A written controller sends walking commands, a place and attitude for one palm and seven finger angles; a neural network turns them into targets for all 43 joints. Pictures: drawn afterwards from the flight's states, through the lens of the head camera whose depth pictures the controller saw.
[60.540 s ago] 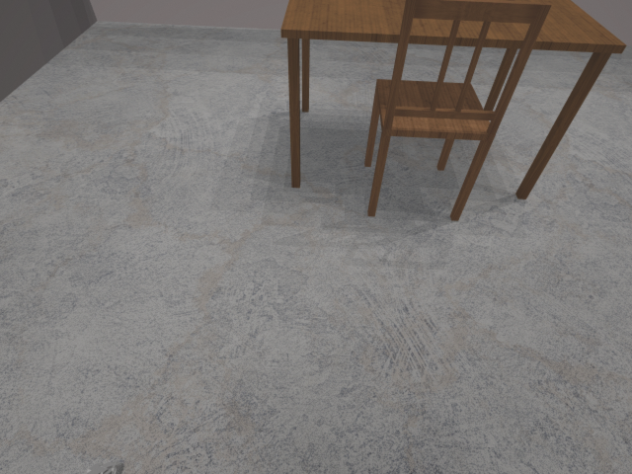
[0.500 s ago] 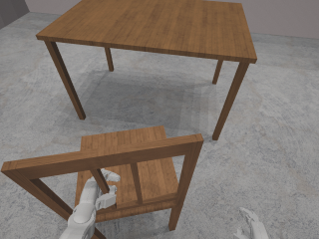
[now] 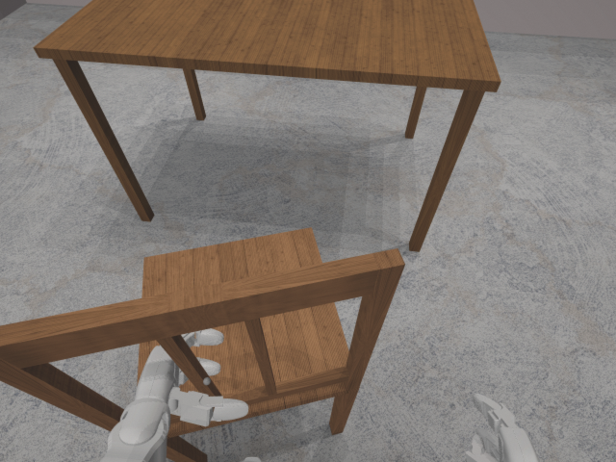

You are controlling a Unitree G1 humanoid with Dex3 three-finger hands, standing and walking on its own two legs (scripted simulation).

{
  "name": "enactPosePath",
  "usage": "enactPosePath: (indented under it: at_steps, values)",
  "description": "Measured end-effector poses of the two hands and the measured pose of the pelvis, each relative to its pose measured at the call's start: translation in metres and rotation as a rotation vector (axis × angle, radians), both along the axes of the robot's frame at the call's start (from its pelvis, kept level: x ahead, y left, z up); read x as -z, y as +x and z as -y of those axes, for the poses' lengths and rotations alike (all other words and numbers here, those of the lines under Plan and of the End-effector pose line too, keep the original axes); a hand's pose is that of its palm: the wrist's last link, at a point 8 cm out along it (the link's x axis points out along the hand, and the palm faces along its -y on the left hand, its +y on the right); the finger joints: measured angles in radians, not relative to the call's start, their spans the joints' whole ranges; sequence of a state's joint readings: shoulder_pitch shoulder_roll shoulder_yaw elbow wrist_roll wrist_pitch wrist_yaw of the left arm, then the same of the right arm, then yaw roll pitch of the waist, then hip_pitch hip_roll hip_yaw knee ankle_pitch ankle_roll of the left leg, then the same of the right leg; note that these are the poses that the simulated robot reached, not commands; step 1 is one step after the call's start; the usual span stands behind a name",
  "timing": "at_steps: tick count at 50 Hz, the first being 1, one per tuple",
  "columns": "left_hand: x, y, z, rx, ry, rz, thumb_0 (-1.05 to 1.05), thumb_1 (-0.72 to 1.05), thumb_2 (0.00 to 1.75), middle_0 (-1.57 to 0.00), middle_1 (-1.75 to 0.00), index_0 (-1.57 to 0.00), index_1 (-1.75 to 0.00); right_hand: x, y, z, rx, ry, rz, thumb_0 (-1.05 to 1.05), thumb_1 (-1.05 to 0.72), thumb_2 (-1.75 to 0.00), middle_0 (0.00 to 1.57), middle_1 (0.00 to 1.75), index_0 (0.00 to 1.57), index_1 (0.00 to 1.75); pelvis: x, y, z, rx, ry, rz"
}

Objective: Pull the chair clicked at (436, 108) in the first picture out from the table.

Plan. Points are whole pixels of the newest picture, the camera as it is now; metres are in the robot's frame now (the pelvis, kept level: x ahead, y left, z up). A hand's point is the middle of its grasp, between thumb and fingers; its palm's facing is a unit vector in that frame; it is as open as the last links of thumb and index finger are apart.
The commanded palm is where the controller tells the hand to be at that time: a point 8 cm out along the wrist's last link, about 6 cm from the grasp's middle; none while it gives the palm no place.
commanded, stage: open the thumb and straighten the fingers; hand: left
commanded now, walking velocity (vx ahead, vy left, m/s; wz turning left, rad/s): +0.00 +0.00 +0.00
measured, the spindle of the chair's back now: (196, 374) +0.25 +0.16 -0.05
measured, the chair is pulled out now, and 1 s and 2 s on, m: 0.59 0.59 0.59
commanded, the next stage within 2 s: draw the fingers out of the gap in 0.36 s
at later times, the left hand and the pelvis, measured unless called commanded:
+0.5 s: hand (203, 392) +0.22 +0.14 -0.05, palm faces +0.00 -0.99 -0.17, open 17.4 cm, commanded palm +0.20 +0.20 -0.03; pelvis +0.01 -0.01 -0.02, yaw +1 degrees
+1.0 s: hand (186, 456) +0.15 +0.15 -0.05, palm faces +0.03 -0.99 -0.16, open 17.5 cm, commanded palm +0.12 +0.20 -0.03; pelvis +0.00 -0.01 -0.02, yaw +2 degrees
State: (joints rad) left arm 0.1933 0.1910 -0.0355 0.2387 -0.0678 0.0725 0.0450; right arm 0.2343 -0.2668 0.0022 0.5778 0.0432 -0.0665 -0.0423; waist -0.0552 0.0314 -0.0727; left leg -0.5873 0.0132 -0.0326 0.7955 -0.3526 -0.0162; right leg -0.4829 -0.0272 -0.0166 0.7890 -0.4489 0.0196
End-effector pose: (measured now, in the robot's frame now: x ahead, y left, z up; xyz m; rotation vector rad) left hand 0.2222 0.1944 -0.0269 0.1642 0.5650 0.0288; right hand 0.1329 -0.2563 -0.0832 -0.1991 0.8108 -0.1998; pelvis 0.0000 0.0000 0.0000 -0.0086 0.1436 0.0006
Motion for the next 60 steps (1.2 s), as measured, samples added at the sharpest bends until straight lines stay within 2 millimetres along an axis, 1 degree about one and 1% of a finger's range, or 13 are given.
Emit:
enactPosePath:
  at_steps: [2,5,11,16,21,25,28,33,37,45,54,60]
  values:
    - [-0.003,-0.002,-0.001,-0.005,0.000,0.006,0.00,-0.33,0.31,-0.38,-1.15,-0.40,-1.17,0.000,0.008,-0.002,-0.003,0.001,0.023,0.01,-0.90,-0.90,0.20,0.30,0.20,0.30,0.002,0.003,0.000,0.000,0.000,-0.008]
    - [-0.004,-0.004,0.000,-0.007,0.004,0.002,0.00,-0.42,0.26,-0.33,-0.99,-0.34,-1.00,0.001,0.019,-0.007,-0.019,0.007,0.054,0.01,-0.90,-0.90,0.20,0.30,0.20,0.30,0.005,0.007,0.000,-0.005,-0.001,-0.016]
    - [0.000,-0.008,-0.002,-0.025,-0.001,-0.023,-0.01,-0.51,0.22,-0.21,-0.60,-0.20,-0.60,0.003,0.038,-0.015,-0.057,0.018,0.087,0.01,-0.90,-0.90,0.20,0.30,0.20,0.30,0.010,0.012,0.003,-0.012,0.000,-0.030]
    - [-0.002,-0.012,-0.003,-0.030,0.008,-0.015,-0.01,-0.53,0.21,-0.10,-0.29,-0.10,-0.29,0.004,0.045,-0.018,-0.070,0.022,0.102,0.01,-0.90,-0.90,0.20,0.30,0.21,0.30,0.012,0.013,0.005,-0.020,-0.002,-0.034]
    - [-0.002,-0.013,-0.002,-0.024,0.004,-0.015,-0.01,-0.54,0.20,-0.04,-0.12,-0.04,-0.11,0.007,0.043,-0.014,-0.071,0.013,0.095,0.01,-0.90,-0.90,0.20,0.30,0.21,0.30,0.014,0.013,0.007,-0.025,-0.004,-0.036]
    - [-0.002,-0.015,-0.001,-0.026,0.004,-0.017,-0.01,-0.54,0.20,-0.02,-0.05,-0.02,-0.05,0.008,0.037,-0.009,-0.056,0.006,0.085,0.01,-0.90,-0.90,0.20,0.30,0.21,0.30,0.015,0.012,0.009,-0.024,-0.004,-0.037]
    - [0.001,-0.021,-0.004,-0.037,0.002,-0.029,-0.01,-0.54,0.20,-0.01,-0.03,-0.01,-0.03,0.008,0.032,-0.005,-0.037,0.001,0.075,0.01,-0.90,-0.90,0.20,0.30,0.21,0.30,0.016,0.011,0.010,-0.020,-0.003,-0.038]
    - [0.000,-0.038,-0.008,-0.042,0.010,-0.041,-0.01,-0.54,0.20,-0.01,-0.01,-0.01,-0.01,0.008,0.025,0.000,-0.011,-0.008,0.079,0.01,-0.90,-0.90,0.20,0.30,0.21,0.30,0.016,0.010,0.011,-0.019,-0.005,-0.038]
    - [-0.001,-0.053,-0.009,-0.048,0.008,-0.044,-0.01,-0.54,0.20,-0.01,0.00,0.00,0.00,0.008,0.024,0.001,-0.002,-0.013,0.091,0.01,-0.90,-0.90,0.20,0.30,0.20,0.30,0.018,0.008,0.010,-0.022,-0.008,-0.037]
    - [-0.001,-0.078,-0.010,-0.057,0.003,-0.048,-0.01,-0.54,0.20,-0.01,0.00,0.00,0.00,0.008,0.031,-0.007,-0.011,-0.006,0.134,0.01,-0.90,-0.90,0.20,0.30,0.20,0.30,0.022,0.003,0.009,-0.029,-0.013,-0.039]
    - [-0.001,-0.097,-0.008,-0.057,-0.005,-0.058,-0.01,-0.54,0.20,-0.01,0.00,0.00,0.00,0.006,0.043,-0.019,-0.029,0.013,0.185,0.01,-0.90,-0.90,0.20,0.30,0.20,0.30,0.026,0.000,0.007,-0.033,-0.018,-0.044]
    - [-0.001,-0.109,-0.007,-0.065,-0.012,-0.070,-0.01,-0.54,0.20,-0.01,0.00,0.00,0.00,0.006,0.048,-0.023,-0.027,0.019,0.197,0.01,-0.90,-0.90,0.20,0.30,0.21,0.30,0.028,0.001,0.006,-0.033,-0.020,-0.050]
